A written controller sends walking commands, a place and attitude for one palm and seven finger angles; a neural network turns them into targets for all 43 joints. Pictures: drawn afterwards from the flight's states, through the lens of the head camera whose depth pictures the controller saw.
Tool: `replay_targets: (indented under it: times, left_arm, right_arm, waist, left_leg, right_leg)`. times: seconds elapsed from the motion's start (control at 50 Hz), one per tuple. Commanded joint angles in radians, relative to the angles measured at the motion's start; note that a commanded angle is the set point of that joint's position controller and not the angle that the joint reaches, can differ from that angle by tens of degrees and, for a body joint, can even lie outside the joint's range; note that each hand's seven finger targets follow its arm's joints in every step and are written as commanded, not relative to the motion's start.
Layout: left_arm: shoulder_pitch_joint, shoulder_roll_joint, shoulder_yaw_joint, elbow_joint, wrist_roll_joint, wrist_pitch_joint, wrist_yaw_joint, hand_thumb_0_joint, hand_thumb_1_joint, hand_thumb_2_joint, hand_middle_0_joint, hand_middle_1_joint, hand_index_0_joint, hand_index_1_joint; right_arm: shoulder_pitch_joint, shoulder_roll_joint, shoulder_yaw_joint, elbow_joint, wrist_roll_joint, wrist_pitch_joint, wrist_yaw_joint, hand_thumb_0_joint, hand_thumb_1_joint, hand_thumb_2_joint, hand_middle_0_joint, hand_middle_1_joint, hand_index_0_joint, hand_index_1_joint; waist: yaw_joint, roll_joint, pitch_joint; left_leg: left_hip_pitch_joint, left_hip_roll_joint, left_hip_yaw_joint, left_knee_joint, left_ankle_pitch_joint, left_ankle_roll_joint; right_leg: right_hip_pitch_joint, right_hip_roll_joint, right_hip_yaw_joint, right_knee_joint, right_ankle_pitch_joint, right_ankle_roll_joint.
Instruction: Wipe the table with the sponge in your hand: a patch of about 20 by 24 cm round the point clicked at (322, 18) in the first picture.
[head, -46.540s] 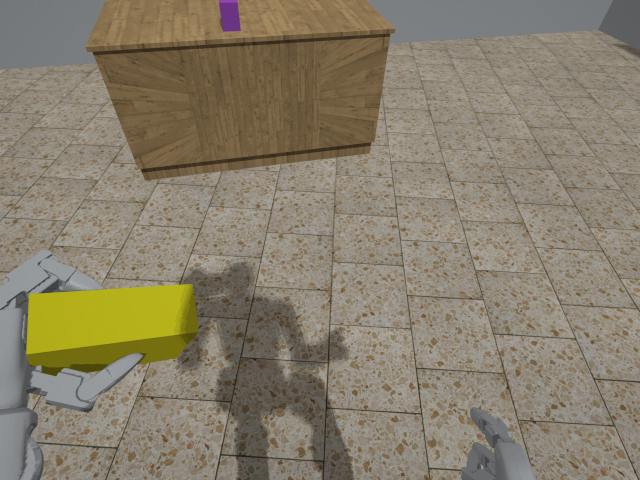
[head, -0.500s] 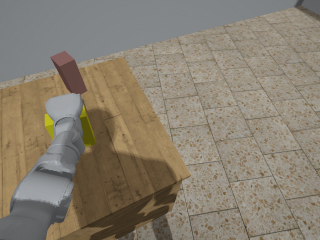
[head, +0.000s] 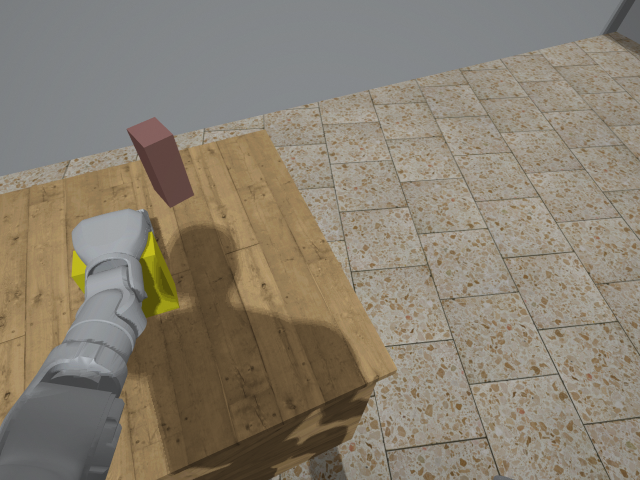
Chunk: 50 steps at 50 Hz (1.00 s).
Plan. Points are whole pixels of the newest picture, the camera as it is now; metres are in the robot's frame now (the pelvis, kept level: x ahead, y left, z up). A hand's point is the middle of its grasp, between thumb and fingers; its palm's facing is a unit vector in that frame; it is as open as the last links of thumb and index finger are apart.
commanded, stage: slide back across to the first lane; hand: left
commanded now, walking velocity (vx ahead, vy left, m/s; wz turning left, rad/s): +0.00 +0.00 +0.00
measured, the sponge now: (135, 290) +0.38 +0.29 -0.05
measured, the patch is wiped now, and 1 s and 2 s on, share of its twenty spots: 0.95 0.95 0.95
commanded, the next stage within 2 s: wipe back along the first lane in 0.14 s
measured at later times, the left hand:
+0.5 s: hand (108, 282) +0.37 +0.31 +0.01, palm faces -0.10 -0.01 -0.99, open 9.5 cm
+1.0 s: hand (109, 311) +0.32 +0.29 +0.01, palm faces -0.06 -0.03 -1.00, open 9.5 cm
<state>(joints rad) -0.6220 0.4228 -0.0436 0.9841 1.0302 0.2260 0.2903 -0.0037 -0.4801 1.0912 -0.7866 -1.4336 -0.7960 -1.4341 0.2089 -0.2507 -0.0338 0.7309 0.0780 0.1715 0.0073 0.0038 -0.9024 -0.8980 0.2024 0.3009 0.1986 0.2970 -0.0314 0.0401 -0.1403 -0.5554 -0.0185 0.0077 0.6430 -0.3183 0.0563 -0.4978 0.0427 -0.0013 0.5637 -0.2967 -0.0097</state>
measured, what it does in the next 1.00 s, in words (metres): stands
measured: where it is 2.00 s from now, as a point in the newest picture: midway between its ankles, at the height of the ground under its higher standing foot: outside the picture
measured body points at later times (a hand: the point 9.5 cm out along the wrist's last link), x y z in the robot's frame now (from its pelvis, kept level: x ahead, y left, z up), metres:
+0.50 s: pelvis +0.00 +0.00 +0.00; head +0.05 +0.00 +0.45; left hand +0.37 +0.30 +0.06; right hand +0.13 -0.26 -0.13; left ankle -0.01 +0.08 -0.72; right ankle -0.02 -0.12 -0.72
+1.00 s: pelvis +0.00 +0.00 +0.00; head +0.02 -0.01 +0.45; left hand +0.32 +0.29 +0.06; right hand +0.17 -0.24 -0.11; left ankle -0.01 +0.08 -0.72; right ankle -0.02 -0.12 -0.72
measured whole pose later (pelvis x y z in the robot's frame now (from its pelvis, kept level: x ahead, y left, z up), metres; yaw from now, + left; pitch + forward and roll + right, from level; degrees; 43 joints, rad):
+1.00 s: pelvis +0.00 +0.00 +0.00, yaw +1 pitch +9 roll -2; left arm -0.29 0.38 -0.11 0.60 1.01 0.30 0.29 -0.01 -0.45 1.09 -0.75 -1.48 -0.76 -1.48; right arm 0.14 -0.26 -0.03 0.67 0.09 0.18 0.00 0.01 -0.90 -0.90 0.20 0.30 0.20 0.30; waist 0.04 0.05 -0.14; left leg -0.47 -0.03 -0.01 0.64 -0.33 0.05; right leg -0.41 0.03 -0.01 0.57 -0.32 -0.01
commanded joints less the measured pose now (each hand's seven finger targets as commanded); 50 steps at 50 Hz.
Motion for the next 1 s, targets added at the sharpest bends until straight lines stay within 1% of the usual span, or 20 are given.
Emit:
replay_targets:
  times: [0.0,0.08,0.12,0.2,0.26,0.32,0.36,0.4,0.44,0.46,0.5,0.52,0.54,0.64,0.68,0.76,0.86,0.9,0.94,0.98]
  left_arm:
    - [-0.259,0.236,0.023,-0.127,0.04,-0.003,0.01,0.0,0.1,1.3,-1.2,-1.6,-1.2,-1.6]
    - [-0.199,0.258,0.054,-0.153,0.037,-0.018,0.007,0.0,0.1,1.3,-1.2,-1.6,-1.2,-1.6]
    - [-0.211,0.258,0.051,-0.168,0.039,-0.022,0.008,0.0,0.1,1.3,-1.2,-1.6,-1.2,-1.6]
    - [-0.162,0.281,0.072,-0.176,0.04,-0.029,0.005,0.0,0.1,1.3,-1.2,-1.6,-1.2,-1.6]
    - [-0.138,0.21,0.02,-0.206,0.034,-0.034,-0.004,0.0,0.1,1.3,-1.2,-1.6,-1.2,-1.6]
    - [-0.121,0.196,0.011,-0.195,0.025,-0.03,-0.008,0.0,0.1,1.3,-1.2,-1.6,-1.2,-1.6]
    - [-0.076,0.173,0.003,-0.224,0.015,-0.035,-0.012,0.0,0.1,1.3,-1.2,-1.6,-1.2,-1.6]
    - [-0.029,0.191,0.024,-0.23,0.011,-0.029,-0.009,0.0,0.1,1.3,-1.2,-1.6,-1.2,-1.6]
    - [-0.029,0.112,-0.027,-0.254,-0.003,-0.023,-0.013,0.0,0.1,1.3,-1.2,-1.6,-1.2,-1.6]
    - [0.02,0.15,0.007,-0.232,-0.005,-0.016,-0.009,0.0,0.1,1.3,-1.2,-1.6,-1.2,-1.6]
    - [0.039,0.162,0.013,-0.219,-0.003,-0.004,-0.009,0.0,0.1,1.3,-1.2,-1.6,-1.2,-1.6]
    - [0.036,0.142,-0.009,-0.22,-0.002,0.001,-0.012,0.0,0.1,1.3,-1.2,-1.6,-1.2,-1.6]
    - [0.02,0.12,-0.021,-0.239,-0.007,0.002,-0.016,0.0,0.1,1.3,-1.2,-1.6,-1.2,-1.6]
    - [0.11,0.106,-0.019,-0.277,-0.018,0.012,-0.022,0.0,0.1,1.3,-1.2,-1.6,-1.2,-1.6]
    - [0.159,0.147,0.015,-0.284,-0.019,0.018,-0.019,0.0,0.1,1.3,-1.2,-1.6,-1.2,-1.6]
    - [0.168,0.092,-0.033,-0.341,-0.026,0.038,-0.025,0.0,0.1,1.3,-1.2,-1.6,-1.2,-1.6]
    - [0.213,0.066,-0.049,-0.387,-0.024,0.057,-0.029,0.0,0.1,1.3,-1.2,-1.6,-1.2,-1.6]
    - [0.245,0.031,-0.077,-0.412,-0.025,0.061,-0.032,0.0,0.1,1.3,-1.2,-1.6,-1.2,-1.6]
    - [0.259,0.019,-0.075,-0.442,-0.036,0.066,-0.032,0.0,0.1,1.3,-1.2,-1.6,-1.2,-1.6]
    - [0.27,0.047,-0.058,-0.435,-0.031,0.078,-0.029,0.0,0.1,1.3,-1.2,-1.6,-1.2,-1.6]
  right_arm:
    - [-0.003,-0.162,-0.048,-0.094,-0.008,-0.024,-0.012,0.0,-0.9,-0.9,0.2,0.3,0.2,0.3]
    - [-0.007,-0.163,-0.053,-0.099,-0.011,-0.019,-0.011,0.0,-0.9,-0.9,0.2,0.3,0.2,0.3]
    - [-0.011,-0.164,-0.054,-0.099,-0.012,-0.017,-0.011,0.0,-0.9,-0.9,0.2,0.3,0.2,0.3]
    - [-0.019,-0.167,-0.054,-0.104,-0.011,-0.014,-0.012,0.0,-0.9,-0.9,0.2,0.3,0.2,0.3]
    - [-0.025,-0.161,-0.057,-0.11,-0.008,-0.016,-0.01,0.0,-0.9,-0.9,0.2,0.3,0.2,0.3]
    - [-0.032,-0.161,-0.054,-0.108,-0.007,-0.012,-0.011,0.0,-0.9,-0.9,0.2,0.3,0.2,0.3]
    - [-0.038,-0.159,-0.056,-0.118,-0.007,-0.013,-0.01,0.0,-0.9,-0.9,0.2,0.3,0.2,0.3]
    - [-0.043,-0.16,-0.053,-0.12,-0.007,-0.01,-0.011,0.0,-0.9,-0.9,0.2,0.3,0.2,0.3]
    - [-0.062,-0.149,-0.051,-0.127,-0.003,-0.01,-0.009,0.0,-0.9,-0.9,0.2,0.3,0.2,0.3]
    - [-0.054,-0.158,-0.053,-0.123,-0.005,-0.009,-0.008,0.0,-0.9,-0.9,0.2,0.3,0.2,0.3]
    - [-0.063,-0.16,-0.047,-0.128,-0.003,-0.007,-0.011,0.0,-0.9,-0.9,0.2,0.3,0.2,0.3]
    - [-0.066,-0.16,-0.044,-0.133,-0.002,-0.006,-0.012,0.0,-0.9,-0.9,0.2,0.3,0.2,0.3]
    - [-0.078,-0.154,-0.043,-0.136,0.001,-0.008,-0.011,0.0,-0.9,-0.9,0.2,0.3,0.2,0.3]
    - [-0.091,-0.151,-0.042,-0.155,0.001,-0.012,-0.012,0.0,-0.9,-0.9,0.2,0.3,0.2,0.3]
    - [-0.091,-0.158,-0.041,-0.156,0.0,-0.014,-0.014,0.0,-0.9,-0.9,0.2,0.3,0.2,0.3]
    - [-0.118,-0.152,-0.037,-0.171,0.005,-0.018,-0.013,0.0,-0.9,-0.9,0.2,0.3,0.2,0.3]
    - [-0.135,-0.145,-0.036,-0.183,0.004,-0.024,-0.013,0.0,-0.9,-0.9,0.2,0.3,0.2,0.3]
    - [-0.147,-0.141,-0.035,-0.19,0.003,-0.028,-0.012,0.0,-0.9,-0.9,0.2,0.3,0.2,0.3]
    - [-0.163,-0.136,-0.033,-0.197,0.005,-0.031,-0.012,0.0,-0.9,-0.9,0.2,0.3,0.2,0.3]
    - [-0.162,-0.142,-0.03,-0.191,0.003,-0.03,-0.016,0.0,-0.9,-0.9,0.2,0.3,0.2,0.3]
  waist:
    - [0.003,0.013,-0.262]
    - [0.019,0.004,-0.3]
    - [0.013,-0.001,-0.295]
    - [0.022,-0.006,-0.287]
    - [0.017,0.011,-0.273]
    - [0.01,-0.024,-0.243]
    - [0.024,-0.011,-0.262]
    - [0.032,-0.021,-0.272]
    - [0.02,-0.017,-0.248]
    - [0.033,-0.043,-0.233]
    - [0.031,-0.068,-0.206]
    - [0.025,-0.08,-0.192]
    - [0.028,-0.056,-0.196]
    - [0.044,-0.063,-0.218]
    - [0.051,-0.068,-0.212]
    - [0.043,-0.063,-0.155]
    - [0.057,-0.05,-0.166]
    - [0.057,-0.063,-0.169]
    - [0.06,-0.064,-0.172]
    - [0.059,-0.08,-0.138]
  left_leg:
    - [0.242,0.027,-0.043,-0.05,0.378,-0.013]
    - [0.259,0.025,-0.045,-0.037,0.439,-0.017]
    - [0.255,0.025,-0.043,-0.035,0.442,-0.015]
    - [0.25,0.021,-0.044,-0.034,0.448,-0.016]
    - [0.27,0.024,-0.056,-0.034,0.456,-0.018]
    - [0.242,0.021,-0.049,-0.04,0.389,-0.013]
    - [0.256,0.021,-0.054,-0.039,0.413,-0.015]
    - [0.243,0.018,-0.05,-0.039,0.41,-0.016]
    - [0.245,0.023,-0.053,-0.047,0.408,-0.018]
    - [0.234,0.022,-0.055,-0.046,0.383,-0.016]
    - [0.199,0.014,-0.046,-0.051,0.338,-0.012]
    - [0.188,0.012,-0.045,-0.055,0.319,-0.011]
    - [0.197,0.017,-0.051,-0.062,0.328,-0.014]
    - [0.2,0.013,-0.045,-0.058,0.332,-0.013]
    - [0.195,0.009,-0.042,-0.055,0.325,-0.012]
    - [0.202,0.011,-0.05,-0.069,0.295,-0.014]
    - [0.234,0.013,-0.059,-0.073,0.306,-0.019]
    - [0.234,0.011,-0.055,-0.07,0.305,-0.018]
    - [0.24,0.013,-0.058,-0.076,0.317,-0.02]
    - [0.227,0.009,-0.056,-0.076,0.293,-0.019]
  right_leg:
    - [0.09,0.0,-0.016,-0.036,0.328,-0.062]
    - [0.119,0.0,-0.016,-0.024,0.379,-0.064]
    - [0.12,-0.001,-0.014,-0.025,0.395,-0.063]
    - [0.13,-0.002,-0.013,-0.024,0.4,-0.064]
    - [0.109,0.0,-0.019,-0.027,0.38,-0.065]
    - [0.106,0.001,-0.014,-0.04,0.352,-0.065]
    - [0.122,0.001,-0.016,-0.033,0.362,-0.068]
    - [0.141,0.0,-0.013,-0.031,0.38,-0.068]
    - [0.126,-0.002,-0.019,-0.033,0.367,-0.067]
    - [0.129,0.002,-0.019,-0.035,0.347,-0.068]
    - [0.136,0.0,-0.015,-0.041,0.338,-0.066]
    - [0.133,-0.001,-0.015,-0.044,0.327,-0.064]
    - [0.129,-0.003,-0.019,-0.039,0.318,-0.068]
    - [0.159,-0.003,-0.015,-0.036,0.337,-0.069]
    - [0.17,-0.003,-0.01,-0.037,0.345,-0.067]
    - [0.141,-0.002,-0.014,-0.048,0.294,-0.066]
    - [0.139,0.002,-0.02,-0.043,0.271,-0.072]
    - [0.141,0.002,-0.018,-0.044,0.283,-0.071]
    - [0.157,0.001,-0.02,-0.042,0.294,-0.072]
    - [0.149,0.001,-0.019,-0.046,0.28,-0.07]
